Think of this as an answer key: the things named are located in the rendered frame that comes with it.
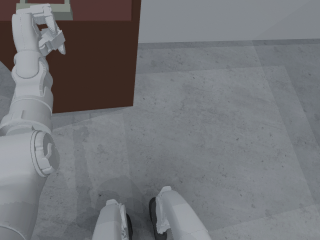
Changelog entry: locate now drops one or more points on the right robot thigh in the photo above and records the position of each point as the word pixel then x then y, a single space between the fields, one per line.
pixel 184 222

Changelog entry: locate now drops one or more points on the robot left hand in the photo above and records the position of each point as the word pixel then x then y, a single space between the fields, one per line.
pixel 28 37

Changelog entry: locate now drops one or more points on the right robot shin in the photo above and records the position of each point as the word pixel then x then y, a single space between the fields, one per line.
pixel 162 225

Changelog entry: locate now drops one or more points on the robot left forearm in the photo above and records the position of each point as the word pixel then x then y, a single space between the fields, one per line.
pixel 32 103

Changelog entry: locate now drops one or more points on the handle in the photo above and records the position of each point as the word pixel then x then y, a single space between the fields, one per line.
pixel 60 11

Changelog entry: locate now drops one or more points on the robot left upper arm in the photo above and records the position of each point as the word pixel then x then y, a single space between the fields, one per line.
pixel 26 161

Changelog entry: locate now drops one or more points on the drawer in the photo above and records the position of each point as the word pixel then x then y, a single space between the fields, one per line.
pixel 83 10

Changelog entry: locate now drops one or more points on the cabinet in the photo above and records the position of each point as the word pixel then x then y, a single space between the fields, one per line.
pixel 98 69

